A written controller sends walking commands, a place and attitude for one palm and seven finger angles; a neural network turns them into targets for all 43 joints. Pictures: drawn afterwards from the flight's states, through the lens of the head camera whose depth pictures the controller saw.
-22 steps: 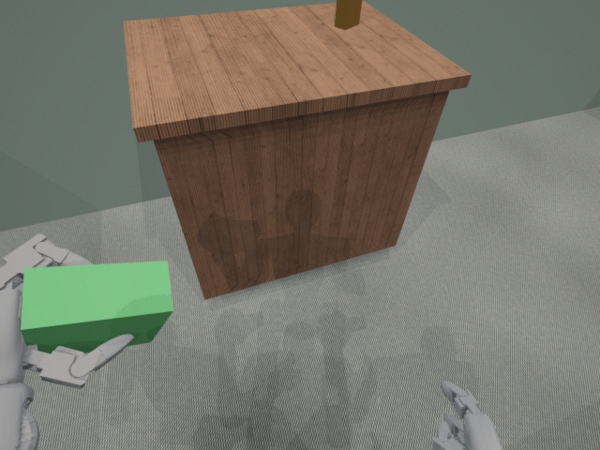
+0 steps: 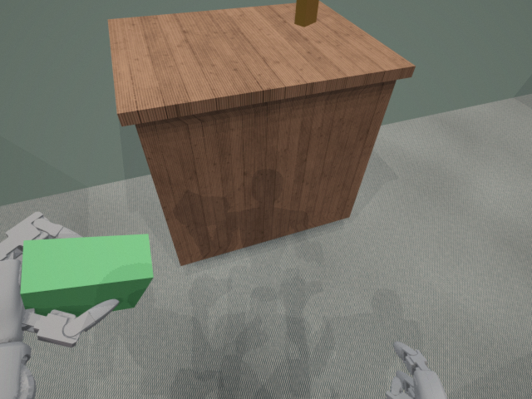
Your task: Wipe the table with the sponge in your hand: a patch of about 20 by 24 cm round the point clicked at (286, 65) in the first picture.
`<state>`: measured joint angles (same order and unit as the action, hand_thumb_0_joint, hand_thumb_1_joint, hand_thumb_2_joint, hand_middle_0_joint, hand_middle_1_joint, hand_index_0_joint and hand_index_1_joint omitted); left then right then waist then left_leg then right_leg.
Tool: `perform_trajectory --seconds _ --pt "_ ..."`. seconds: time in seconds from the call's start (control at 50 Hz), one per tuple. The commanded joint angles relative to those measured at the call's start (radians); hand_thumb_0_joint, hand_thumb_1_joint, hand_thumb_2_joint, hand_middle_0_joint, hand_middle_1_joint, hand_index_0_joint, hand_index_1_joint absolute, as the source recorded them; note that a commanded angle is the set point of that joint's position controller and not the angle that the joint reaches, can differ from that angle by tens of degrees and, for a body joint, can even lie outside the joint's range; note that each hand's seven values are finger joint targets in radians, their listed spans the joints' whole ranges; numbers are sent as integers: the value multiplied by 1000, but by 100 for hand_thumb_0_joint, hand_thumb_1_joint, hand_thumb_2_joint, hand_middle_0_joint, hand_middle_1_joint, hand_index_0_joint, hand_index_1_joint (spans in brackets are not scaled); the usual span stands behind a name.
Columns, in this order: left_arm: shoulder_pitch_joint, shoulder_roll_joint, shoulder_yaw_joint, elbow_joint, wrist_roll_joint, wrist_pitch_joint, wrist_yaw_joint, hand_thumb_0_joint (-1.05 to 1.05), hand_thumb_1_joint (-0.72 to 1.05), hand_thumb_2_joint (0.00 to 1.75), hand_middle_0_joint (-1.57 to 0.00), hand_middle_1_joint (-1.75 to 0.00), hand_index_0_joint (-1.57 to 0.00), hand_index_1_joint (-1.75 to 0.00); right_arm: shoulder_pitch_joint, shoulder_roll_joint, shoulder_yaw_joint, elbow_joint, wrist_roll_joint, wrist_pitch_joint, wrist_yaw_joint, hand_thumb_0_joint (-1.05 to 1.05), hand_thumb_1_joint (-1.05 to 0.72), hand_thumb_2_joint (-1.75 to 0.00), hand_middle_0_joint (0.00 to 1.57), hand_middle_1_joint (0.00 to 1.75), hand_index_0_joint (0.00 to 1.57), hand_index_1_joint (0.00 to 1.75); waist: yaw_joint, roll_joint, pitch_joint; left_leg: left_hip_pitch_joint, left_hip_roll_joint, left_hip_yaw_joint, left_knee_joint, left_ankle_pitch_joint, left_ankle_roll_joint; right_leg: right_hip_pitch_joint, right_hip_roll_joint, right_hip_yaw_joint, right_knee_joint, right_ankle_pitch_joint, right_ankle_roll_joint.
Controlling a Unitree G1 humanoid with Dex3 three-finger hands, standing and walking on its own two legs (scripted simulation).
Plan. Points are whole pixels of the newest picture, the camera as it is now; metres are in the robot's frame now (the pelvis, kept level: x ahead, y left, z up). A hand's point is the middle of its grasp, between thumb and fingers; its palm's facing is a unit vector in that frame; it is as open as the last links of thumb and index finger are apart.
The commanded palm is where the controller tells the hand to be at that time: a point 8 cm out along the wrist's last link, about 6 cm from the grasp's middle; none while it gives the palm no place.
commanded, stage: walk to a spot facing it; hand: left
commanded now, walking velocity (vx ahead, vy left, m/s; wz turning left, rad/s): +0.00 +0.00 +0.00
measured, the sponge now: (106, 277) +0.22 +0.21 +0.13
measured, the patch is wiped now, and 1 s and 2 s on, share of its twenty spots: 0.00 0.00 0.00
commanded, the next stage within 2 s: turn to face it in 1.18 s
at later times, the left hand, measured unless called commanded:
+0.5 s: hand (147, 244) +0.26 +0.17 +0.15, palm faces +0.30 -0.87 -0.38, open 9.7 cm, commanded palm +0.21 +0.22 +0.18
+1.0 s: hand (246, 161) +0.40 +0.06 +0.17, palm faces +0.01 -0.90 -0.43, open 9.7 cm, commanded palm +0.37 +0.12 +0.18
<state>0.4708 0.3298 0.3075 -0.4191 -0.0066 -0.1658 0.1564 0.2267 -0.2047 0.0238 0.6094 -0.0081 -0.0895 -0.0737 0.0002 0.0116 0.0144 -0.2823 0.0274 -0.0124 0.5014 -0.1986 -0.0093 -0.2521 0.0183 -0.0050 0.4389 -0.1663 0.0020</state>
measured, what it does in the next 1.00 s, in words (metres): walks ahead, turning right: left foot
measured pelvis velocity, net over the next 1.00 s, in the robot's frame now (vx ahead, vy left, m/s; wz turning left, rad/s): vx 0.10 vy -0.06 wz -0.46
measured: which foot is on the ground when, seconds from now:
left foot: down 0.00-0.44, up 0.46-0.78, down 0.80-1.00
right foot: down 0.00-0.80, up 0.82-1.00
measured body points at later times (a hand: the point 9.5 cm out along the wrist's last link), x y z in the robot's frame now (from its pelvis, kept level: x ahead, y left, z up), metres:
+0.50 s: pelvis +0.01 -0.03 -0.02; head +0.01 -0.05 +0.43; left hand +0.24 +0.21 +0.17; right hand +0.14 -0.27 -0.11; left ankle +0.03 +0.11 -0.70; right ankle +0.03 -0.11 -0.74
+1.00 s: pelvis +0.10 -0.06 +0.00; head +0.11 -0.06 +0.45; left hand +0.40 +0.11 +0.19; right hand +0.16 -0.32 -0.09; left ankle +0.13 +0.09 -0.74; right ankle +0.09 -0.17 -0.68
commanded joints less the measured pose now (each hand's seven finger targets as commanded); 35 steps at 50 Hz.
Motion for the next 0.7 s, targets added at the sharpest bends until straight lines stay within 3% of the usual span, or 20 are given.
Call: perform_trajectory --seconds 0.0,0.04,0.14,0.16,0.18,0.22,0.26,0.3,0.32,0.36,0.38,0.4,0.42,0.44,0.46,0.48,0.5,0.54,0.62,0.68 --pt "-82 168 114 -248 -14 -84 19 0 10 130 -120 -160 -120 -160 -96 -111 -44 -158 4 -57 -12 0 -90 -90 20 30 20 30 1 66 -111 -27 43 -28 -129 -45 20 88 -46 58 -74 -44 0" --pt "-90 173 117 -256 -14 -83 19 0 10 130 -120 -160 -120 -160 -98 -114 -46 -160 6 -60 -11 0 -90 -90 20 30 20 30 1 67 -112 -28 41 -29 -131 -31 16 91 -42 52 -69 -30 0" --pt "-112 159 118 -250 -14 -87 18 0 10 130 -120 -160 -120 -160 -106 -119 -55 -172 7 -56 -7 0 -90 -90 20 30 20 30 8 82 -91 -33 102 -25 -133 -106 18 12 -23 94 -4 -31 -5" --pt "-123 154 112 -253 -15 -89 17 0 10 130 -120 -160 -120 -160 -101 -117 -55 -172 8 -55 -5 0 -90 -90 20 30 20 30 8 56 -104 -23 115 -22 -117 -136 24 1 -27 102 18 -48 -9" --pt "-134 147 106 -247 -15 -87 17 0 10 130 -120 -160 -120 -160 -96 -123 -59 -172 8 -53 -4 0 -90 -90 20 30 20 30 4 67 -108 -19 124 -22 -114 -206 30 -27 -24 105 44 -105 -15" --pt "-165 141 98 -256 -13 -86 16 0 10 130 -120 -160 -120 -160 -103 -126 -61 -178 6 -51 -4 0 -90 -90 20 30 20 30 4 105 -77 -33 159 -59 -143 -414 54 -112 -8 106 93 -258 -21" --pt "-185 144 103 -279 -9 -90 18 0 10 130 -120 -160 -120 -160 -104 -125 -59 -181 5 -57 -10 0 -90 -90 20 30 20 30 3 187 -58 -40 243 -155 -209 -504 98 -161 26 46 238 -279 -13" --pt "-163 151 112 -272 -9 -94 15 0 10 130 -120 -160 -120 -160 -81 -118 -61 -171 -1 -64 -5 0 -90 -90 20 30 20 30 0 216 -69 -23 312 -186 -214 -421 140 -158 16 -26 349 -302 0" --pt "-149 155 113 -270 -10 -96 11 0 10 130 -120 -160 -120 -160 -79 -117 -63 -168 -5 -66 0 0 -90 -90 20 30 20 30 3 202 -77 -8 319 -154 -174 -336 143 -138 5 -39 328 -307 1" --pt "-173 147 99 -270 -6 -96 4 0 10 130 -120 -160 -120 -160 -91 -116 -59 -166 -8 -69 11 0 -90 -90 20 30 20 30 13 176 -75 -68 285 -48 -57 -239 102 -28 -2 -56 202 -274 -8" --pt "-170 160 108 -243 -2 -95 3 0 10 130 -120 -160 -120 -160 -93 -118 -60 -163 -7 -67 16 0 -90 -90 20 30 20 30 21 120 -62 -133 229 27 70 -267 64 28 -24 17 102 -243 -42" --pt "-187 173 109 -229 3 -93 3 0 10 130 -120 -160 -120 -160 -95 -105 -63 -172 -2 -60 21 0 -90 -90 20 30 20 30 23 -94 -39 -262 105 124 309 -370 11 47 -150 297 -37 -326 -124" --pt "-176 207 142 -203 -8 -82 12 0 10 130 -120 -160 -120 -160 -123 -96 -66 -194 4 -62 25 0 -90 -90 20 30 20 30 46 -349 -21 -428 -10 113 588 -433 -27 58 -329 710 -204 -378 -221" --pt "-177 190 142 -190 -13 -84 18 0 10 130 -120 -160 -120 -160 -145 -114 -69 -187 -3 -63 34 0 -90 -90 20 30 20 30 27 -241 0 -473 25 -4 702 -348 -35 51 -351 790 -248 -418 -257" --pt "-158 206 144 -220 -16 -105 16 0 10 130 -120 -160 -120 -160 -110 -94 -50 -169 -6 -56 33 0 -90 -90 20 30 20 30 8 -139 -1 -492 44 -34 754 -289 -41 92 -340 736 -227 -354 -268" --pt "-138 218 157 -240 -15 -125 14 0 10 130 -120 -160 -120 -160 -87 -95 -47 -147 -5 -41 34 0 -90 -90 20 30 20 30 1 -73 -35 -473 58 -32 761 -225 -49 118 -299 601 -189 -222 -249" --pt "-114 225 168 -257 -14 -137 13 0 10 130 -120 -160 -120 -160 -89 -93 -46 -140 -5 -30 33 0 -90 -90 20 30 20 30 2 -52 -79 -444 62 -17 733 -183 -54 148 -256 488 -150 -55 -227" --pt "-106 232 185 -285 -13 -151 14 0 10 130 -120 -160 -120 -160 -108 -90 -51 -143 -2 -18 31 0 -90 -90 20 30 20 30 3 -59 -140 -376 69 10 596 -180 -54 177 -224 368 -107 111 -214" --pt "-56 211 178 -275 -22 -152 19 0 10 130 -120 -160 -120 -160 -103 -87 -52 -161 -2 -24 33 0 -90 -90 20 30 20 30 22 -75 -168 -239 42 85 296 -177 -35 132 -203 380 -108 45 -231" --pt "-52 190 160 -237 -23 -139 25 0 10 130 -120 -160 -120 -160 -92 -93 -54 -171 6 -32 33 0 -90 -90 20 30 20 30 20 -139 -172 -120 20 118 130 -143 -19 106 -171 377 -82 -26 -210"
